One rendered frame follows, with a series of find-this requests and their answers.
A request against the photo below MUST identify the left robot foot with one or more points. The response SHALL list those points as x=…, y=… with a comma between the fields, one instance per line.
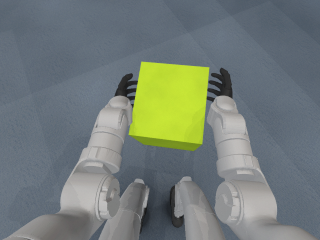
x=141, y=222

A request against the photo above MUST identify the carton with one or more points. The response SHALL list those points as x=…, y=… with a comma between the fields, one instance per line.
x=170, y=105

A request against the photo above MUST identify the robot left forearm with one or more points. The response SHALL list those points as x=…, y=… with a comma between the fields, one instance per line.
x=103, y=153

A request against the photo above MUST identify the robot left upper arm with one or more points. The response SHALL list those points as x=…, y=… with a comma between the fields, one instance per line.
x=88, y=199

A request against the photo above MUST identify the left robot hand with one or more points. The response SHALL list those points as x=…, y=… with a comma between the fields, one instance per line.
x=124, y=84

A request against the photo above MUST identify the right robot hand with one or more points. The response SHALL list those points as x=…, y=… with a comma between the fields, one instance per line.
x=225, y=87

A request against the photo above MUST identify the robot right forearm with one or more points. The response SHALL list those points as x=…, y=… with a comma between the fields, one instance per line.
x=234, y=153

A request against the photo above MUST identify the robot right upper arm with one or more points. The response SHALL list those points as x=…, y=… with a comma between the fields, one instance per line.
x=249, y=209

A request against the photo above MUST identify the right robot thigh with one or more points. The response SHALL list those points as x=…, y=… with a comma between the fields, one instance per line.
x=200, y=220

